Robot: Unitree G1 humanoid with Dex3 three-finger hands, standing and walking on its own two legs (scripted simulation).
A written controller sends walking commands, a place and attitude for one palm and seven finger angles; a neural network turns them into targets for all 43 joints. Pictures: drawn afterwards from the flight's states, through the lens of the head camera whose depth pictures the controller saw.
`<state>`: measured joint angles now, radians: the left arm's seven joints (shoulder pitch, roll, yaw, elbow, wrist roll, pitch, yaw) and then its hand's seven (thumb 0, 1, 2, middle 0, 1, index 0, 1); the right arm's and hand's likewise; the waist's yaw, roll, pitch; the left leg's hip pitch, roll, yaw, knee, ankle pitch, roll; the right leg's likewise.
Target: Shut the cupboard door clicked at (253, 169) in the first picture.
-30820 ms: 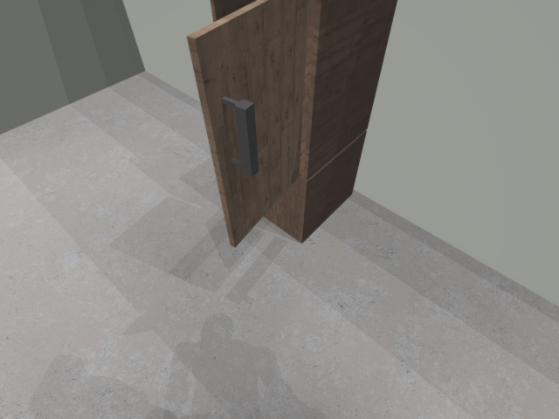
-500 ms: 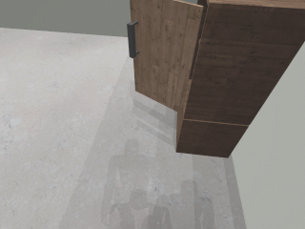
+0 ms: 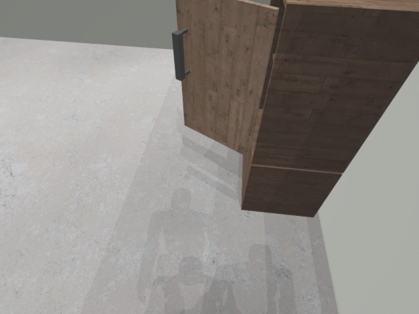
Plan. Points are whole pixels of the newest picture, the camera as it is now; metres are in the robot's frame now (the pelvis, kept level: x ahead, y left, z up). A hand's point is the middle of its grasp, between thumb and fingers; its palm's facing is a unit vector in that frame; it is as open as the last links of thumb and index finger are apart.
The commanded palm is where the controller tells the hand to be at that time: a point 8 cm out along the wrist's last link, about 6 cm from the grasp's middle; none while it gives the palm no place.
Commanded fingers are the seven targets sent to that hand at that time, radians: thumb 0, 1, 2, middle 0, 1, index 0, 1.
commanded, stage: walk to a spot facing it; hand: left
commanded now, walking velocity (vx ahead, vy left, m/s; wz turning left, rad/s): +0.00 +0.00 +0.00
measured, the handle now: (182, 54) +0.95 +0.14 +0.03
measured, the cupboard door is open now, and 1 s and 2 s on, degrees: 61 61 61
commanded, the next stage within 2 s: none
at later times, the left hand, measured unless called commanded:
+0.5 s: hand out of the picture +0.00 +0.20 -0.20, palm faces +0.19 -0.96 -0.20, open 7.4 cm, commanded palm none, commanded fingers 0.00 0.90 0.90 -0.20 -0.30 -0.20 -0.30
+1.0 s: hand out of the picture +0.01 +0.22 -0.16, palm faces +0.42 -0.87 -0.28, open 7.4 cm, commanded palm none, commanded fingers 0.00 0.90 0.90 -0.20 -0.30 -0.20 -0.30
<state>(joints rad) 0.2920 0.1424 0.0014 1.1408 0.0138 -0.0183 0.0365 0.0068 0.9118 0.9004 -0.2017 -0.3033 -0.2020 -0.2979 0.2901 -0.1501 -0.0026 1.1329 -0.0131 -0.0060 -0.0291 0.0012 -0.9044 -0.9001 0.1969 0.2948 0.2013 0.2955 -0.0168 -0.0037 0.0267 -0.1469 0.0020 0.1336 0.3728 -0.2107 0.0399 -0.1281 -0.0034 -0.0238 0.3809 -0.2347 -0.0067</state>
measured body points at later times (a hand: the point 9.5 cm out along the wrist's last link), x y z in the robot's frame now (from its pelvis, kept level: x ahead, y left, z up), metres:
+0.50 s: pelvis -0.01 +0.01 -0.02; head +0.03 +0.04 +0.42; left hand -0.01 +0.25 -0.19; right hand +0.04 -0.23 -0.17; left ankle +0.00 +0.09 -0.75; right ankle -0.02 -0.11 -0.75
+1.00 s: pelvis -0.02 -0.02 -0.01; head +0.04 +0.00 +0.44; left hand -0.02 +0.27 -0.14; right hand +0.13 -0.25 -0.15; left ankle +0.00 +0.09 -0.75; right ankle +0.02 -0.16 -0.73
